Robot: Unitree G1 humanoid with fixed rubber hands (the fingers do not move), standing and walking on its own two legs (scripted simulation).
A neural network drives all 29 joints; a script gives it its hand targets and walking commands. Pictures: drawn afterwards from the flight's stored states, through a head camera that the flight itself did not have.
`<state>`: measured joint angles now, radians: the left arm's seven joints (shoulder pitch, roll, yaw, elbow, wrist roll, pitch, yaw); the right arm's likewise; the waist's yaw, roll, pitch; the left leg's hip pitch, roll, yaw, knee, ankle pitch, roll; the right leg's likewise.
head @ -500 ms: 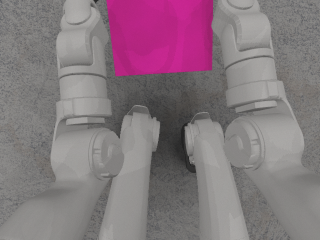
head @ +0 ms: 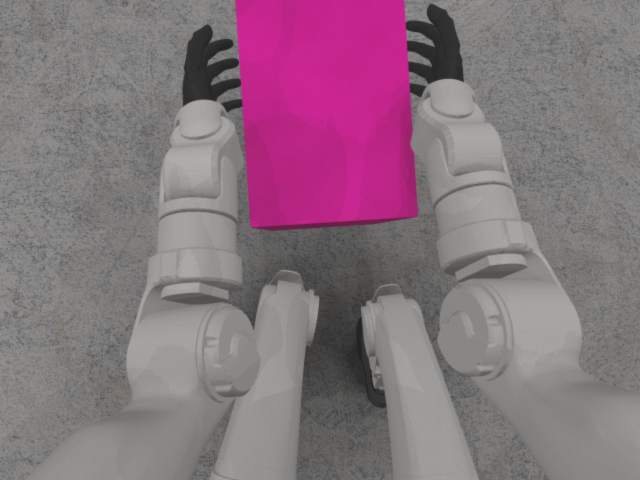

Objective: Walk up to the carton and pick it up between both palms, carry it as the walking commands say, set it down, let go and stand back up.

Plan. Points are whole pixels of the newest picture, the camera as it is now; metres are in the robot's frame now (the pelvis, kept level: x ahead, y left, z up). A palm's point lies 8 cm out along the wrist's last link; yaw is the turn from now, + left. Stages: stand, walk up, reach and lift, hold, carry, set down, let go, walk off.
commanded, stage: reach and lift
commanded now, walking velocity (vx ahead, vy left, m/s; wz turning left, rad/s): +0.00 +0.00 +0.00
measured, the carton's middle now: (321, 126) +0.52 +0.06 -0.14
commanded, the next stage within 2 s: none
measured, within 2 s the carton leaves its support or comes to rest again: neither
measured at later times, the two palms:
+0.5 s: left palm (179, 92) +0.47 +0.18 +0.04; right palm (479, 70) +0.50 -0.07 +0.04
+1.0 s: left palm (141, 74) +0.44 +0.17 +0.12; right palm (539, 51) +0.47 -0.07 +0.12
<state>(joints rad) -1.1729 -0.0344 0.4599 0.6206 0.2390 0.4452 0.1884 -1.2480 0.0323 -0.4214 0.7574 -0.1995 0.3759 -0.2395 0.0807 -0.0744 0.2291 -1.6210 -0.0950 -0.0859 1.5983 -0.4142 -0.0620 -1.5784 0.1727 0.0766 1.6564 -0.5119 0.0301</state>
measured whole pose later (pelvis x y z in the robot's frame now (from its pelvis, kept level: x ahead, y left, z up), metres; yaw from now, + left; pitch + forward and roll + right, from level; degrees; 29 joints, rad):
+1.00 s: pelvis +0.07 +0.00 +0.15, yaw +1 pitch +23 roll +0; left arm -0.63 -0.22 0.49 0.57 0.33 0.31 0.12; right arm -0.70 0.20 -0.42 0.74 -0.30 0.22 -0.18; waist 0.07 -0.05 -0.11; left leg -1.08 -0.09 -0.12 1.01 -0.33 -0.03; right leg -1.03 0.13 0.13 1.06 -0.41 0.00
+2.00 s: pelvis +0.11 +0.01 +0.22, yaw +1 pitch +1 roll +0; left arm -0.42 -0.21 0.36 0.51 0.31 0.55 0.11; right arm -0.45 0.21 -0.30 0.61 -0.32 0.49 -0.10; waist 0.06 0.00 -0.08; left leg -0.32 -0.07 -0.13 0.50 -0.19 -0.01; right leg -0.28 0.07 0.15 0.54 -0.27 -0.01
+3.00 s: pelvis +0.10 +0.02 +0.23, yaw +0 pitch -8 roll +0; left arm -0.52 -0.24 0.35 0.51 0.37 0.74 0.12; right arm -0.51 0.20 -0.37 0.54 -0.37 0.69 -0.08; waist -0.01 -0.01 -0.02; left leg -0.14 -0.06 -0.10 0.46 -0.18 0.01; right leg -0.10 0.06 0.16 0.48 -0.24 0.01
